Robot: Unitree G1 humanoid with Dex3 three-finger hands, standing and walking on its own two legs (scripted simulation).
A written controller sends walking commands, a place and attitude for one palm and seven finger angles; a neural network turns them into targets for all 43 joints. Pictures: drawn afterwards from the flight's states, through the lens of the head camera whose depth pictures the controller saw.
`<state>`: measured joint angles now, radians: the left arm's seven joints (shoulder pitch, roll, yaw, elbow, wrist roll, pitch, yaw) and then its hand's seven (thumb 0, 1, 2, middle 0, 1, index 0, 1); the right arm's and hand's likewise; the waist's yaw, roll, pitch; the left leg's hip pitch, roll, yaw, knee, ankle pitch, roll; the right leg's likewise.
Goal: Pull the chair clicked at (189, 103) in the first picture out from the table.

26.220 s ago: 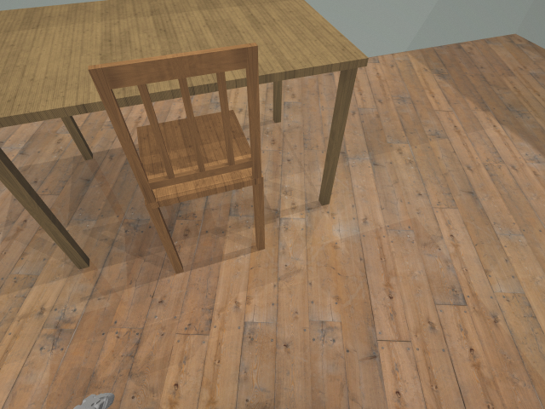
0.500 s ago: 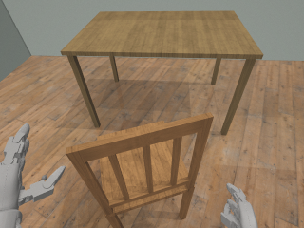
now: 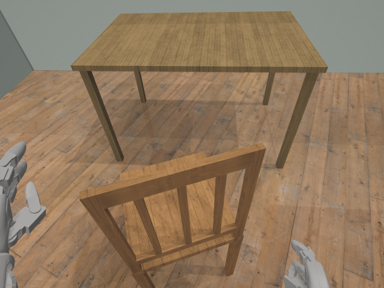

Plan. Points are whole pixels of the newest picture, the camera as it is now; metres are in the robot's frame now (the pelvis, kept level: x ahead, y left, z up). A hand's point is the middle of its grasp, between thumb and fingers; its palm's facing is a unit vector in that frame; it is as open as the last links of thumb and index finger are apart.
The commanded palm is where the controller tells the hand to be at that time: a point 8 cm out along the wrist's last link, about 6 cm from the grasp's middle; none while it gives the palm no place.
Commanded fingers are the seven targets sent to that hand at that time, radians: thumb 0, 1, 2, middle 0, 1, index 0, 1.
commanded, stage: draw the hand back to the body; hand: left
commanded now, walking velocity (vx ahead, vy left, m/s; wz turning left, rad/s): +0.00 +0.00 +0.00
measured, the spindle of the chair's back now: (185, 217) +0.31 +0.07 -0.09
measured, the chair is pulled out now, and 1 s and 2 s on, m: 0.61 0.61 0.61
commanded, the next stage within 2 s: step back with the hand held close in 0.02 s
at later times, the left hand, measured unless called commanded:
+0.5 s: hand (34, 227) +0.16 +0.27 +0.14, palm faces +0.32 -0.79 -0.53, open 7.4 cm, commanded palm +0.10 +0.31 +0.17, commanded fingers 0.00 0.90 0.90 -0.20 -0.30 -0.20 -0.30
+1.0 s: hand out of the picture +0.11 +0.29 +0.15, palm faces +0.44 -0.77 -0.46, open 7.4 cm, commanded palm +0.04 +0.32 +0.17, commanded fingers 0.00 0.90 0.90 -0.20 -0.30 -0.20 -0.30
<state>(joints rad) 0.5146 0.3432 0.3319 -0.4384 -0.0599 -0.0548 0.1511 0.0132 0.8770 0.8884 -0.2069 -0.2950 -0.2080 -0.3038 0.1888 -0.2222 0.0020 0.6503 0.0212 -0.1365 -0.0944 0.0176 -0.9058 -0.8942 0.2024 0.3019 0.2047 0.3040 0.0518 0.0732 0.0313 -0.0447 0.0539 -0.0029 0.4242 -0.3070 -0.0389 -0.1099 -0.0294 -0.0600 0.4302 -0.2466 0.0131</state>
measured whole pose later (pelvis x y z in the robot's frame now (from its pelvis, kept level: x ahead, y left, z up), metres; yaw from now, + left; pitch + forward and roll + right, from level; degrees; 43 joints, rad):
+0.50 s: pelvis -0.04 +0.02 +0.00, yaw -1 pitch +0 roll +0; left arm 0.60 0.41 0.38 -0.50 -0.06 -0.12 0.14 0.01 0.89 0.89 -0.21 -0.30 -0.21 -0.31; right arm 0.15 -0.22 -0.02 0.59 0.02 -0.03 -0.08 0.02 -0.91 -0.89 0.20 0.30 0.21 0.30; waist -0.01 0.03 0.08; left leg -0.22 0.03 0.02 0.47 -0.26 -0.01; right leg -0.27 -0.05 -0.03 0.44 -0.17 0.04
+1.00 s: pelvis -0.10 +0.02 -0.01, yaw +0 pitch +1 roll -2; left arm 0.55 0.41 0.42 -0.55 -0.04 -0.14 0.20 0.01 0.89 0.89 -0.21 -0.30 -0.21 -0.31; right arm 0.20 -0.22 0.00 0.59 0.01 -0.08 -0.10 0.02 -0.90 -0.89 0.20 0.30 0.21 0.30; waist 0.00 0.00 0.04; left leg -0.38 0.04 -0.01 0.59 -0.23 -0.01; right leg -0.39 -0.03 -0.05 0.49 -0.19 0.03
